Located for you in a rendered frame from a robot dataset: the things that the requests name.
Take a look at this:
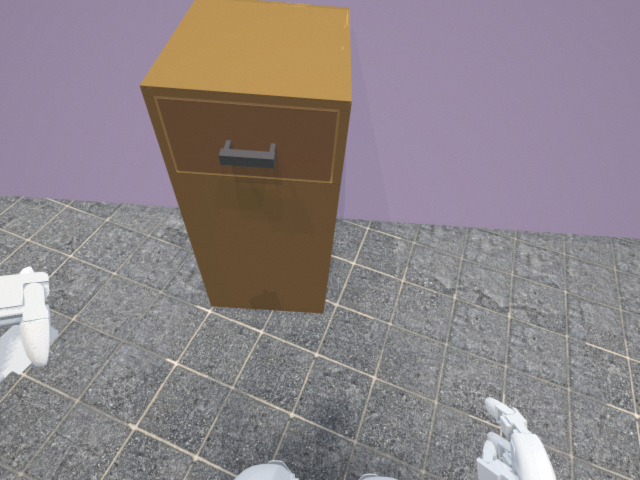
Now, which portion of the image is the handle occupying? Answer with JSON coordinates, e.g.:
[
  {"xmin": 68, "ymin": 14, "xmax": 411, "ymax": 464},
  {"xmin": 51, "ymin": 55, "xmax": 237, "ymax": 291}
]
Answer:
[{"xmin": 219, "ymin": 140, "xmax": 276, "ymax": 168}]

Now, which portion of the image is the robot left shin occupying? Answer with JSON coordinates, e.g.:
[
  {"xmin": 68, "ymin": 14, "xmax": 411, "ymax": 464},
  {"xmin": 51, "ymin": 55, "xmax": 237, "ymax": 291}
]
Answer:
[{"xmin": 267, "ymin": 460, "xmax": 291, "ymax": 473}]

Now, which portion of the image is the drawer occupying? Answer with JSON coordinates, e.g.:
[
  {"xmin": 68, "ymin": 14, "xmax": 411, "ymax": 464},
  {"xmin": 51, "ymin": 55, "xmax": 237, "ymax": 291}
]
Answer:
[{"xmin": 157, "ymin": 96, "xmax": 337, "ymax": 181}]

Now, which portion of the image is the robot left hand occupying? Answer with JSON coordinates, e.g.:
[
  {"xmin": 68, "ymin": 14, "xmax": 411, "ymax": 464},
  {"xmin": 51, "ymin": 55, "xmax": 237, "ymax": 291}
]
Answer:
[{"xmin": 0, "ymin": 267, "xmax": 58, "ymax": 382}]

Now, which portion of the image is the cabinet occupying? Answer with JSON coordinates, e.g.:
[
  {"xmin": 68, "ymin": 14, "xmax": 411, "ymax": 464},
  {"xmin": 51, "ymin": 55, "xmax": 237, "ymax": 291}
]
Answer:
[{"xmin": 140, "ymin": 0, "xmax": 352, "ymax": 313}]

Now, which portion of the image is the robot right hand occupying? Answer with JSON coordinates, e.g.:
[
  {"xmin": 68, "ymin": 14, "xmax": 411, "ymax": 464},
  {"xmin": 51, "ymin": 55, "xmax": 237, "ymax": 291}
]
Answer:
[{"xmin": 477, "ymin": 397, "xmax": 556, "ymax": 480}]

